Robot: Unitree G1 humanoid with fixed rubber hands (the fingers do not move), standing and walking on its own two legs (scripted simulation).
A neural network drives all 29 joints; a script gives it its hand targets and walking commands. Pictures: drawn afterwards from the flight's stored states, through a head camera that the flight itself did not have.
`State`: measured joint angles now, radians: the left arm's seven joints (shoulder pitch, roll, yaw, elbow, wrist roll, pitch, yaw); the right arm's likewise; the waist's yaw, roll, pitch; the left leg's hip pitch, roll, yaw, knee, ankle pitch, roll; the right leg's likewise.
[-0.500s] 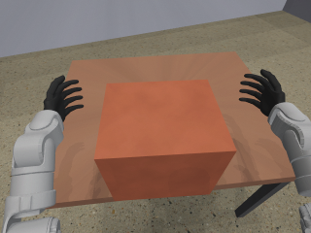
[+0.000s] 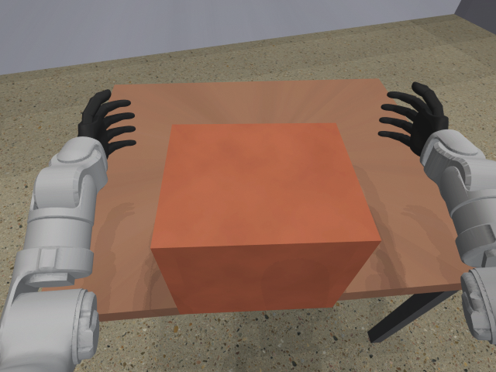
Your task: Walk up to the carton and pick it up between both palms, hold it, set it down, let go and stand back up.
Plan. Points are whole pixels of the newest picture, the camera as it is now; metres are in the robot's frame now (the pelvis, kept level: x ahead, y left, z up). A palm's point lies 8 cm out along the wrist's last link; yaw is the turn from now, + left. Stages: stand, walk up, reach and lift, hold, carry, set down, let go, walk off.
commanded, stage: reach and lift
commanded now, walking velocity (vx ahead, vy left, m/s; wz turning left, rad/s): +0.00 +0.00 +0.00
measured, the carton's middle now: (256, 220) +0.38 +0.00 +0.01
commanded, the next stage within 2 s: none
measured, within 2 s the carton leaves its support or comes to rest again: neither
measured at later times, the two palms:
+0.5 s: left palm (122, 185) +0.41 +0.23 +0.08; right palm (383, 183) +0.41 -0.22 +0.08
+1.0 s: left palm (137, 193) +0.41 +0.21 +0.06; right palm (369, 186) +0.42 -0.20 +0.06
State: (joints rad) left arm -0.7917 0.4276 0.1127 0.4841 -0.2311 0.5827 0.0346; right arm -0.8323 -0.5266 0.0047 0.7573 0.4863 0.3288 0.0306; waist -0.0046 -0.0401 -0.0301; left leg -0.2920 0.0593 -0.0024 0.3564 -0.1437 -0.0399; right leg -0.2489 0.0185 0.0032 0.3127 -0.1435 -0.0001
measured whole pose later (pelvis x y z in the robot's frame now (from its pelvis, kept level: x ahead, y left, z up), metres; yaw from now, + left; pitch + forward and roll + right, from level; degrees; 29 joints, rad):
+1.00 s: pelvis -0.01 +0.00 -0.02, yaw -1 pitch +16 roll -1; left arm -0.76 0.24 -0.02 0.99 -0.25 -0.12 0.05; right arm -0.79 -0.37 0.13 1.13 0.42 -0.19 0.01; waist 0.07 0.01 -0.17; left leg -0.60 0.07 0.00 0.52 -0.19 -0.04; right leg -0.56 0.03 0.01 0.47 -0.18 0.00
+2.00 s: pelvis -0.01 +0.01 -0.01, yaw -1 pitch +16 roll -1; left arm -0.80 0.18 0.05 1.17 -0.18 -0.28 0.10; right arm -0.82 -0.27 0.02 1.19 0.27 -0.20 -0.02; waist 0.05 0.01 -0.19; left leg -0.60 0.06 0.00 0.52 -0.19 -0.03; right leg -0.56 0.02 0.01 0.46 -0.18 0.01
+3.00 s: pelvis +0.00 +0.00 +0.00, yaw +2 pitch +9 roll -1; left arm -0.63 0.16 0.08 0.98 -0.09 -0.29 0.07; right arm -0.59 -0.18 -0.13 0.95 0.02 -0.25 -0.05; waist 0.00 -0.02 -0.16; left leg -0.39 0.05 -0.05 0.35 -0.12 -0.04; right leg -0.32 0.01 -0.05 0.29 -0.13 0.00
